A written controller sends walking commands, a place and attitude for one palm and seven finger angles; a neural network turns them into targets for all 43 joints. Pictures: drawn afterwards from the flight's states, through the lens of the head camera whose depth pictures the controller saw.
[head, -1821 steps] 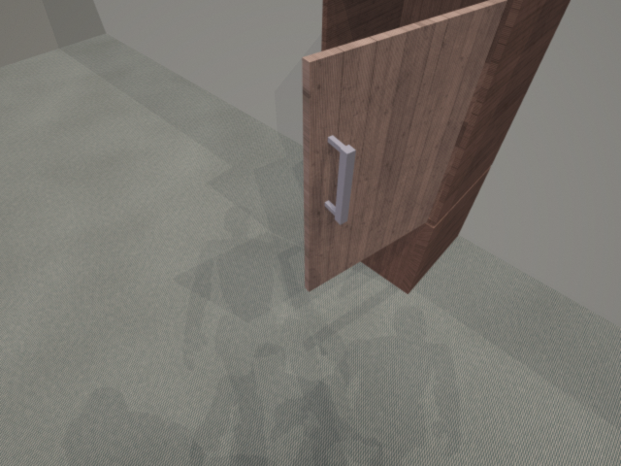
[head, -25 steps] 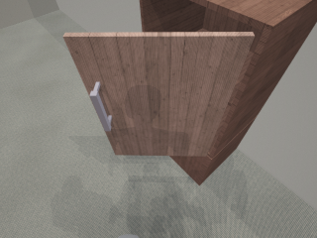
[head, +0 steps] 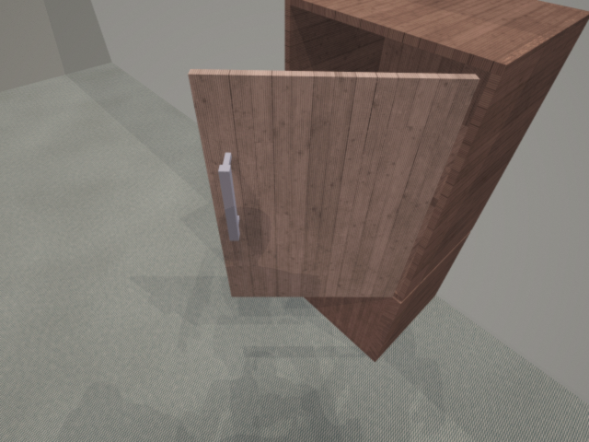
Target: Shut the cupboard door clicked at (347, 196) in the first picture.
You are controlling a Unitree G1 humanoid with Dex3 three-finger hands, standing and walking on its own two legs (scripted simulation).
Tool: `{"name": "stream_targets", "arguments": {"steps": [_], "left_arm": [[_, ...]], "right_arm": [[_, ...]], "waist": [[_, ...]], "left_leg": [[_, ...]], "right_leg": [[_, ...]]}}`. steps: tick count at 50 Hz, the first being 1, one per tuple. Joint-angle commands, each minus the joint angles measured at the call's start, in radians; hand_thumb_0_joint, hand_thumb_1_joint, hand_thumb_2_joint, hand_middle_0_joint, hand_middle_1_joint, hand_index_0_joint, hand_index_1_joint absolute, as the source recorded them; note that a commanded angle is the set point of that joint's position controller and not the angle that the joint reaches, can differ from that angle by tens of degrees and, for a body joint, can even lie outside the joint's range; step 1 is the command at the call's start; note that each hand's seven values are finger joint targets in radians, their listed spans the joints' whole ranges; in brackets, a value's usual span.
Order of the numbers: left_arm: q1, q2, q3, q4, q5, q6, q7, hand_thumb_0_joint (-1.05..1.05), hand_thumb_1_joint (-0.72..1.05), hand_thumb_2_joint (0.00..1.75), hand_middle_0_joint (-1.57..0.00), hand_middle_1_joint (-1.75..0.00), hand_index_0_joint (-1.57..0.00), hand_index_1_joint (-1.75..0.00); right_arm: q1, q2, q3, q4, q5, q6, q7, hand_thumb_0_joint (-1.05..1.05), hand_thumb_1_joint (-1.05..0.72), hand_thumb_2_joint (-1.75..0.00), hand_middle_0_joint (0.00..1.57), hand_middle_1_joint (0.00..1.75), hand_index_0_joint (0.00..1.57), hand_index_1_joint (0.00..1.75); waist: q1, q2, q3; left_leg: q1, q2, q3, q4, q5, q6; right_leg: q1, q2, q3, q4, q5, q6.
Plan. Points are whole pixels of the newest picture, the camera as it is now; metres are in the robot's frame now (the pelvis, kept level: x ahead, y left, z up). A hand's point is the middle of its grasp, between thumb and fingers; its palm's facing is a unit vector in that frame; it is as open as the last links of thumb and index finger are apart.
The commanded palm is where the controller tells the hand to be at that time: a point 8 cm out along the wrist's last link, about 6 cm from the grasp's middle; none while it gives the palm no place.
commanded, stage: come to a stop and stand still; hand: left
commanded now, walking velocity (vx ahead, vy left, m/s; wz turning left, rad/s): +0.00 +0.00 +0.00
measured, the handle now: (231, 198) +0.51 +0.15 +0.04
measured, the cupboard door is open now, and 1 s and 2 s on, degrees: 47 47 47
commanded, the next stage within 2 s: look again from close up in 1.04 s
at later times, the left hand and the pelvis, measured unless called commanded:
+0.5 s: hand out of the picture +0.03 +0.22 -0.15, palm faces -0.02 -0.94 -0.33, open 7.4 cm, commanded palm none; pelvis +0.00 -0.02 +0.01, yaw +1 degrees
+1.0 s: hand out of the picture +0.10 +0.20 -0.14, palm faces -0.01 -0.94 -0.33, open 7.4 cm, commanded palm none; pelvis +0.02 -0.04 +0.02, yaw +2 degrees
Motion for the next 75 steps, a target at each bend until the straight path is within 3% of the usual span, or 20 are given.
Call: {"name": "stream_targets", "arguments": {"steps": [1,8,17,27,35,42,75], "left_arm": [[0.002,0.146,0.031,-0.051,-0.004,-0.024,0.007,0.0,0.9,0.9,-0.2,-0.3,-0.2,-0.3],[-0.009,0.198,0.033,-0.008,-0.005,-0.035,0.0,0.0,0.9,0.9,-0.2,-0.3,-0.2,-0.3],[-0.04,0.24,0.023,0.04,-0.009,-0.04,-0.003,0.0,0.9,0.9,-0.2,-0.3,-0.2,-0.3],[-0.082,0.252,0.014,0.068,-0.015,-0.047,-0.002,0.0,0.9,0.9,-0.2,-0.3,-0.2,-0.3],[-0.116,0.247,0.012,0.073,-0.017,-0.053,0.003,0.0,0.9,0.9,-0.2,-0.3,-0.2,-0.3],[-0.146,0.246,0.014,0.068,-0.017,-0.053,0.004,0.0,0.9,0.9,-0.2,-0.3,-0.2,-0.3],[-0.132,0.25,0.01,0.107,-0.017,-0.046,-0.001,0.0,0.9,0.9,-0.2,-0.3,-0.2,-0.3]], "right_arm": [[-0.051,-0.245,-0.069,-0.069,0.002,-0.03,-0.012,0.0,-0.9,-0.9,0.2,0.3,0.2,0.3],[-0.078,-0.296,-0.072,-0.023,0.004,-0.029,-0.007,0.0,-0.9,-0.9,0.2,0.3,0.2,0.3],[-0.087,-0.322,-0.06,0.036,0.009,-0.029,-0.004,0.0,-0.9,-0.9,0.2,0.3,0.2,0.3],[-0.112,-0.32,-0.044,0.085,0.013,-0.036,-0.004,0.0,-0.9,-0.9,0.2,0.3,0.2,0.3],[-0.145,-0.317,-0.035,0.109,0.015,-0.041,-0.005,0.0,-0.9,-0.9,0.2,0.3,0.2,0.3],[-0.163,-0.316,-0.034,0.119,0.014,-0.038,-0.005,0.0,-0.9,-0.9,0.2,0.3,0.2,0.3],[-0.166,-0.327,-0.023,0.145,0.016,-0.034,-0.009,0.0,-0.9,-0.9,0.2,0.3,0.2,0.3]], "waist": [[0.003,0.034,0.042],[-0.001,0.027,0.037],[-0.017,-0.009,0.038],[-0.017,-0.013,0.001],[-0.009,-0.012,-0.043],[-0.011,-0.019,-0.06],[-0.006,-0.005,-0.019]], "left_leg": [[-0.116,0.166,-0.232,-0.31,-0.239,0.004],[-0.091,0.153,-0.224,-0.311,-0.27,-0.005],[-0.035,0.138,-0.201,-0.283,-0.209,-0.021],[0.02,0.133,-0.17,-0.254,-0.025,-0.033],[0.07,0.141,-0.158,-0.242,0.156,-0.037],[0.096,0.145,-0.158,-0.256,0.176,-0.042],[0.1,0.149,-0.171,-0.306,0.138,-0.048]], "right_leg": [[0.032,0.011,-0.015,-0.048,-0.047,-0.041],[0.018,-0.009,0.028,-0.111,-0.106,-0.049],[-0.025,-0.034,0.087,-0.188,-0.169,-0.05],[0.023,-0.05,0.092,-0.218,-0.066,-0.046],[0.101,-0.055,0.066,-0.207,0.12,-0.041],[0.128,-0.055,0.061,-0.223,0.141,-0.039],[0.144,-0.054,0.045,-0.273,0.088,-0.032]]}}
